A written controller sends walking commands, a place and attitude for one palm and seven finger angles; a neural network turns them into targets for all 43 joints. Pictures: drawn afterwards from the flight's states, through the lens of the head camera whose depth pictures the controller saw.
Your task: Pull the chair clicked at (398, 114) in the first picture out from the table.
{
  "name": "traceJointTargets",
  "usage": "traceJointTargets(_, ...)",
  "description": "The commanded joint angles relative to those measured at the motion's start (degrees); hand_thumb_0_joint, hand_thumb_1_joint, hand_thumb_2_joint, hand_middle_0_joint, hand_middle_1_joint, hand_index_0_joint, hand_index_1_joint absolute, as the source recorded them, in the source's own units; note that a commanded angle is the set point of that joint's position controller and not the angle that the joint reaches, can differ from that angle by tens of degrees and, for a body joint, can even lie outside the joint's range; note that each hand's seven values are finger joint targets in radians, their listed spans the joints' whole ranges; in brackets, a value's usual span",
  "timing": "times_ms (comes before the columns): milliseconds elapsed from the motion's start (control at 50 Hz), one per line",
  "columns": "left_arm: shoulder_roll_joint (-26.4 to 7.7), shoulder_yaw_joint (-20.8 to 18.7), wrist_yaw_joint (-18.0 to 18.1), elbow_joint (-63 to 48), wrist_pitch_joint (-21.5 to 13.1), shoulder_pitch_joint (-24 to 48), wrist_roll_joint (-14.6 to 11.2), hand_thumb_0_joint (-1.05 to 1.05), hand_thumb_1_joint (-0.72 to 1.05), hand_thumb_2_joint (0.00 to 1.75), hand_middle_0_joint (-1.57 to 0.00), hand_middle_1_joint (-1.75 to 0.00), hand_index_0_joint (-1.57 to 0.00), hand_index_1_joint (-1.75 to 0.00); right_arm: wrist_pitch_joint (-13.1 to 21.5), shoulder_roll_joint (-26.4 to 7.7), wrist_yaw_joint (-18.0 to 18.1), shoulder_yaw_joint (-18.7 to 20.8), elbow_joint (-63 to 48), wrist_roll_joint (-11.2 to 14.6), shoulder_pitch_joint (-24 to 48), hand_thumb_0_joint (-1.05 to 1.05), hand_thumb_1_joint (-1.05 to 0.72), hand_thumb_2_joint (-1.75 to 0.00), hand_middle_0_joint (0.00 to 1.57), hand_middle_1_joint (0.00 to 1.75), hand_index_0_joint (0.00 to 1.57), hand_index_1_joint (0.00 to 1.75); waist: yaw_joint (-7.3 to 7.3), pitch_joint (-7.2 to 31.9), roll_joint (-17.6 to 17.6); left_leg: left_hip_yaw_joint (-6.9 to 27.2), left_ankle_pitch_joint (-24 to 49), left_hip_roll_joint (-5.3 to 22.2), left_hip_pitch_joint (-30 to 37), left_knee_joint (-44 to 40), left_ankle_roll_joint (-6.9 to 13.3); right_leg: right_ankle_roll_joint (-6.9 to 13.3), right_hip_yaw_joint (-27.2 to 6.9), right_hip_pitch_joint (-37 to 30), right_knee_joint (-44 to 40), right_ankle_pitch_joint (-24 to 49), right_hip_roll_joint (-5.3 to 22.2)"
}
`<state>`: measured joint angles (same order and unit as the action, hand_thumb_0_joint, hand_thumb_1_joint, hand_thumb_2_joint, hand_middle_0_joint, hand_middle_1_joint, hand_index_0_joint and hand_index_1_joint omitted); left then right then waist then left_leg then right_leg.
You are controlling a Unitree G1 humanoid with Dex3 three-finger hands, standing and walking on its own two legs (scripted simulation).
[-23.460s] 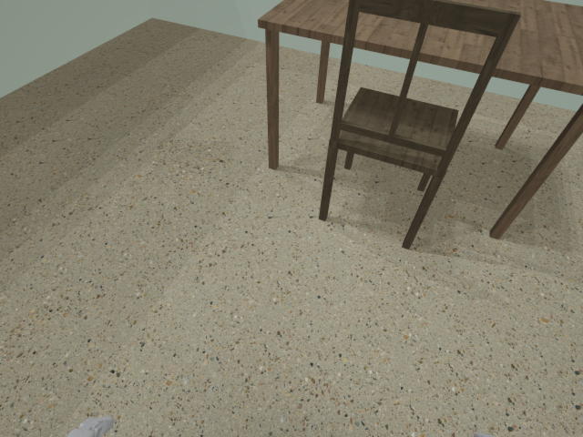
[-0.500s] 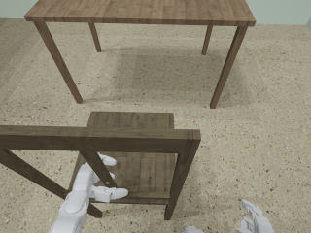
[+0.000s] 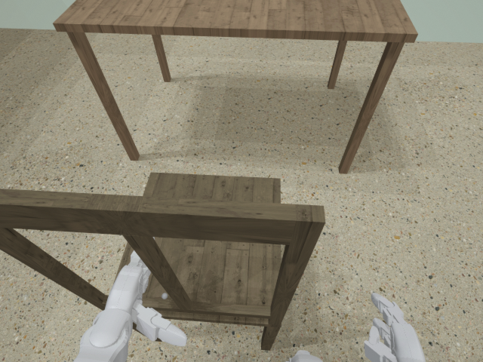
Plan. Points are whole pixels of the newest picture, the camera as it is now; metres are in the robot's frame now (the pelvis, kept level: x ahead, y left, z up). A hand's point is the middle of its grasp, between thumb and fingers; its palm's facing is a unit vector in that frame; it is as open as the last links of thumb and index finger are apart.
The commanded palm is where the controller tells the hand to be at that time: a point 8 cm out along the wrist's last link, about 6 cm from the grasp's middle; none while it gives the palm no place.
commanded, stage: draw the fingers out of the gap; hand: left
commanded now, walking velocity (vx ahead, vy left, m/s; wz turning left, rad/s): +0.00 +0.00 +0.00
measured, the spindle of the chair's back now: (167, 278) +0.26 +0.13 -0.01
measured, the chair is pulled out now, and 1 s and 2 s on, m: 0.61 0.61 0.61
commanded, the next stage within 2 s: draw the hand back to the body in 0.76 s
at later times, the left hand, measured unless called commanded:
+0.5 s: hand (143, 346) +0.16 +0.16 -0.03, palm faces -0.05 -0.98 -0.17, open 17.4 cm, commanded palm +0.14 +0.21 -0.01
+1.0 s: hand out of the picture +0.12 +0.17 -0.01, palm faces +0.04 -1.00 -0.06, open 17.4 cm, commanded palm +0.09 +0.23 +0.02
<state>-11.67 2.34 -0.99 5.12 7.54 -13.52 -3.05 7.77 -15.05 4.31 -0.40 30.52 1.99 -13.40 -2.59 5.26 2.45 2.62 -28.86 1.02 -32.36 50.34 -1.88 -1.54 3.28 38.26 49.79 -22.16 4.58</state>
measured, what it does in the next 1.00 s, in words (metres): stands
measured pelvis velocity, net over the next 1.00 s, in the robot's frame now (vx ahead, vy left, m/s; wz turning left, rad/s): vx -0.01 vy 0.02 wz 0.01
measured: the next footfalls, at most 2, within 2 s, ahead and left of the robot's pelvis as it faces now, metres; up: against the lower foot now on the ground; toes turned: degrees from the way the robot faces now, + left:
none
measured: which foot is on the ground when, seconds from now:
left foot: down 0.00-1.00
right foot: down 0.00-1.00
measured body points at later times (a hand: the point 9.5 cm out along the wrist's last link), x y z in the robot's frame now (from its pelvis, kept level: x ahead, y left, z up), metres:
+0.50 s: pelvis -0.01 +0.01 -0.01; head +0.04 +0.00 +0.44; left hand +0.16 +0.21 -0.02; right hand +0.17 -0.24 -0.08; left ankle -0.04 +0.14 -0.69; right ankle +0.02 -0.14 -0.69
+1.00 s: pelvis -0.01 +0.02 -0.03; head +0.04 +0.02 +0.42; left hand +0.12 +0.22 +0.00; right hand +0.19 -0.22 -0.08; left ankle -0.04 +0.14 -0.69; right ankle +0.02 -0.14 -0.69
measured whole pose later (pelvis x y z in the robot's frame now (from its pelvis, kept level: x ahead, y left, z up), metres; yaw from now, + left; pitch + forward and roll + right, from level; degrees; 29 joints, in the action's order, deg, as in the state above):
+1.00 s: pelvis -0.01 +0.02 -0.03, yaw +1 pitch +13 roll -2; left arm -11.8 1.4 -3.8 -20.7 -2.0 -47.3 -7.8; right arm 10.4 -11.1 5.9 2.0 27.5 3.1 -12.8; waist -0.4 8.9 1.7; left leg 3.9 -33.8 0.7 -41.0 61.7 -0.8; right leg -2.7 4.0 45.0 57.7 -25.3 5.0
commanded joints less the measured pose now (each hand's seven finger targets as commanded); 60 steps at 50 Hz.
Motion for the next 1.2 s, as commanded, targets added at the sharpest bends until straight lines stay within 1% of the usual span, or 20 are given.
traceJointTargets(0, -7.3, -5.8, 0.6, -11.5, -2.0, -0.6, -0.1, 0.0, -0.55, 0.2, 0.0, 0.0, 0.0, 0.0, 2.1, -6.9, 0.8, 2.8, -8.8, -0.1, 1.3, 0.0, -0.9, -0.9, 0.2, 0.3, 0.2, 0.3, 0.74, 12.9, -3.7, -2.6, 20.6, -1.0, -0.4, -6.4, 2.2, 1.7, 1.6, -14.1, -4.7, 18.1, -1.2)
traceJointTargets(40, -7.1, -5.1, 0.5, -14.7, -2.0, -2.5, 0.0, 0.0, -0.55, 0.2, 0.0, 0.0, 0.0, 0.0, 2.1, -6.4, 0.9, 2.9, -9.8, 0.2, 1.9, 0.0, -0.9, -0.9, 0.2, 0.3, 0.2, 0.3, 0.88, 13.2, -1.4, -2.9, 20.5, -1.0, -0.2, -6.4, 2.2, 1.9, 1.5, -14.3, -4.6, 17.8, -1.0)
traceJointTargets(80, -5.7, -3.8, 0.5, -16.4, -2.0, -5.4, -0.1, 0.0, -0.55, 0.2, 0.0, 0.0, 0.0, 0.0, 2.1, -6.1, 0.9, 2.9, -10.3, 0.2, 2.3, 0.0, -0.9, -0.9, 0.2, 0.3, 0.2, 0.3, 0.61, 12.3, -2.6, -2.7, 19.9, -0.9, -0.7, -6.2, 2.3, 1.8, 1.8, -13.4, -4.6, 16.5, -1.1)
traceJointTargets(120, -6.3, -3.7, 0.4, -17.3, -1.8, -5.2, -0.3, 0.0, -0.55, 0.2, 0.0, 0.0, 0.0, 0.0, 2.3, -6.3, 1.2, 2.9, -10.3, 0.2, 2.6, 0.0, -0.9, -0.9, 0.2, 0.3, 0.2, 0.3, -0.06, 10.3, -1.9, -2.5, 18.2, -0.9, -1.4, -5.8, 2.4, 1.8, 1.8, -12.0, -5.1, 14.6, -1.2)
traceJointTargets(160, -7.1, -4.3, 0.3, -18.9, -2.2, -5.9, -0.6, 0.0, -0.55, 0.2, 0.0, 0.0, 0.0, 0.0, 2.7, -6.5, 1.5, 2.9, -10.2, 0.2, 2.1, 0.0, -0.9, -0.9, 0.2, 0.3, 0.2, 0.3, -0.37, 11.0, -3.0, -2.4, 17.3, -1.0, -1.5, -5.2, 2.6, 1.6, 1.7, -11.5, -5.1, 13.5, -1.3)
traceJointTargets(220, -6.3, -3.1, 0.2, -22.2, -2.8, -8.6, -0.5, 0.0, -0.55, 0.2, 0.0, 0.0, 0.0, 0.0, 3.6, -6.1, 1.8, 3.0, -10.5, 0.2, 2.2, 0.0, -0.9, -0.9, 0.2, 0.3, 0.2, 0.3, -0.29, 11.6, -1.1, -2.0, 18.2, -1.1, -1.0, -4.8, 2.5, 1.8, 1.9, -11.1, -4.6, 13.6, -1.3)
traceJointTargets(360, -6.5, -3.6, 0.2, -23.9, -2.7, -15.8, 0.0, 0.0, -0.55, 0.2, 0.0, 0.0, 0.0, 0.0, 3.9, -5.3, 2.2, 3.2, -10.6, 0.3, 3.4, 0.0, -0.9, -0.9, 0.2, 0.3, 0.2, 0.3, -0.06, 9.6, -3.0, -1.7, 15.3, -1.2, -3.4, -4.0, 2.5, 1.7, 2.3, -8.8, -4.0, 9.6, -1.5)
traceJointTargets(420, -7.0, -3.7, 0.1, -26.4, -2.8, -17.6, 0.3, 0.0, -0.55, 0.2, 0.0, 0.0, 0.0, 0.0, 3.9, -5.2, 2.4, 3.3, -11.0, 0.3, 3.8, 0.0, -0.9, -0.9, 0.2, 0.3, 0.2, 0.3, 0.28, 9.5, -0.7, -1.5, 15.2, -1.2, -3.5, -3.7, 2.5, 2.0, 2.3, -8.1, -3.6, 8.6, -1.5)
traceJointTargets(500, -5.7, -2.7, -0.1, -27.6, -2.6, -21.3, 0.2, 0.0, -0.55, 0.2, 0.0, 0.0, 0.0, 0.0, 4.0, -4.6, 2.5, 3.3, -11.6, 0.3, 3.9, 0.0, -0.9, -0.9, 0.2, 0.3, 0.2, 0.3, 0.3, 9.3, -1.9, -1.3, 14.6, -1.3, -3.9, -3.1, 2.5, 1.8, 2.6, -7.2, -3.2, 7.7, -1.7)
traceJointTargets(540, -6.8, -3.4, 0.1, -28.9, -2.6, -21.4, 0.2, 0.0, -0.55, 0.2, 0.0, 0.0, 0.0, 0.0, 3.9, -4.6, 2.6, 3.2, -11.8, 0.3, 4.2, 0.0, -0.9, -0.9, 0.2, 0.3, 0.2, 0.3, 0.45, 9.5, -0.3, -1.1, 14.1, -1.4, -4.4, -3.1, 2.5, 2.0, 2.5, -7.2, -3.0, 6.9, -1.7)
traceJointTargets(620, -7.4, -5.0, -0.4, -28.5, -2.3, -25.3, 0.0, 0.0, -0.55, 0.2, 0.0, 0.0, 0.0, 0.0, 3.5, -4.2, 2.8, 3.7, -12.0, 0.4, 4.6, 0.0, -0.9, -0.9, 0.2, 0.3, 0.2, 0.3, 0.84, 8.9, -2.5, -1.1, 13.7, -1.4, -6.1, -2.5, 2.6, 2.1, 2.4, -7.1, -2.9, 6.7, -1.8)
traceJointTargets(760, -5.4, -2.8, -1.8, -32.6, -3.8, -34.1, 0.2, 0.0, -0.55, 0.2, 0.0, 0.0, 0.0, 0.0, 3.8, -3.2, 2.5, 4.3, -13.1, 0.8, 5.1, 0.0, -0.9, -0.9, 0.2, 0.3, 0.2, 0.3, 1.45, 10.1, 0.4, -1.1, 16.7, -1.3, -5.6, -1.3, 2.5, 2.3, 2.9, -5.9, -1.1, 8.8, -1.9)
traceJointTargets(860, -4.4, -1.2, -1.9, -35.0, -4.9, -38.4, 0.9, 0.0, -0.55, 0.2, 0.0, 0.0, 0.0, 0.0, 3.9, -2.8, 2.1, 4.9, -13.8, 0.8, 5.0, 0.0, -0.9, -0.9, 0.2, 0.3, 0.2, 0.3, 1.23, 10.1, -1.1, -1.0, 17.3, -1.4, -6.6, -0.2, 2.5, 2.3, 3.2, -4.4, 0.2, 9.5, -2.1)
traceJointTargets(880, -1.2, -3.1, -2.1, -40.8, -10.6, -34.3, -6.0, 0.0, -0.55, 0.2, 0.0, 0.0, 0.0, 0.0, 5.1, -2.6, 2.2, 4.7, -13.4, 0.9, 4.7, 0.0, -0.9, -0.9, 0.2, 0.3, 0.2, 0.3, 1.07, 8.9, -2.9, -0.7, 17.1, -1.9, -7.6, 1.3, 2.1, 2.2, 4.3, -2.9, 0.8, 10.3, -2.7)
traceJointTargets(920, -5.7, -6.7, -2.0, -40.8, -15.2, -33.8, -6.6, 0.0, -0.55, 0.2, 0.0, 0.0, 0.0, 0.0, 6.1, -3.1, 2.3, 4.9, -11.7, 0.9, 4.1, 0.0, -0.9, -0.9, 0.2, 0.3, 0.2, 0.3, 1.64, 10.4, -1.4, -0.4, 17.0, -1.8, -7.7, 2.0, 1.9, 2.6, 3.8, -2.9, 1.8, 9.5, -2.8)
traceJointTargets(960, -5.2, -7.2, -2.6, -41.1, -18.7, -34.7, -7.1, 0.0, -0.55, 0.2, 0.0, 0.0, 0.0, 0.0, 6.7, -2.5, 1.9, 4.9, -11.0, 1.2, 4.0, 0.0, -0.9, -0.9, 0.2, 0.3, 0.2, 0.3, 2.16, 11.2, 1.4, -0.5, 17.5, -1.9, -6.7, 2.1, 1.5, 2.6, 3.7, -2.4, 2.4, 8.7, -2.7)
traceJointTargets(1060, -4.5, -6.7, -7.1, -38.7, -27.0, -33.1, -8.5, 0.0, -0.55, 0.2, 0.0, 0.0, 0.0, 0.0, 6.9, -2.4, 0.1, 5.1, -9.6, 1.7, 5.9, 0.0, -0.9, -0.9, 0.2, 0.3, 0.2, 0.3, 1.87, 8.9, 0.0, -0.2, 15.1, -1.3, -9.4, 3.3, 1.3, 2.4, 3.3, 0.2, 3.9, 6.5, -2.8)
traceJointTargets(1080, -6.2, -8.2, -8.4, -38.5, -28.5, -32.1, -8.8, 0.0, -0.55, 0.2, 0.0, 0.0, 0.0, 0.0, 6.9, -2.6, -0.2, 5.2, -9.5, 1.8, 6.4, 0.0, -0.9, -0.9, 0.2, 0.3, 0.2, 0.3, 1.97, 9.6, -0.3, -0.2, 14.3, -1.1, -9.9, 3.7, 1.3, 2.4, 3.0, 0.2, 4.3, 5.8, -2.7)
traceJointTargets(1120, -8.3, -10.7, -11.3, -36.9, -30.0, -32.8, -10.0, 0.0, -0.55, 0.2, 0.0, 0.0, 0.0, 0.0, 6.7, -2.7, -0.7, 5.3, -9.8, 2.2, 7.6, 0.0, -0.9, -0.9, 0.2, 0.3, 0.2, 0.3, 2.64, 10.2, -0.2, -0.3, 13.4, -1.0, -10.4, 3.5, 1.4, 2.7, 2.1, -1.1, 3.9, 5.0, -2.6)
traceJointTargets(1180, -9.5, -14.0, -12.6, -39.0, -26.3, -34.1, -12.3, 0.0, -0.55, 0.2, 0.0, 0.0, 0.0, 0.0, 6.0, -2.6, -0.4, 4.9, -12.0, 3.1, 8.5, 0.0, -0.9, -0.9, 0.2, 0.3, 0.2, 0.3, 3.68, 12.2, 1.4, -0.4, 11.8, -1.1, -8.1, 0.7, 1.5, 2.5, 2.1, -4.8, 1.9, 3.6, -2.4)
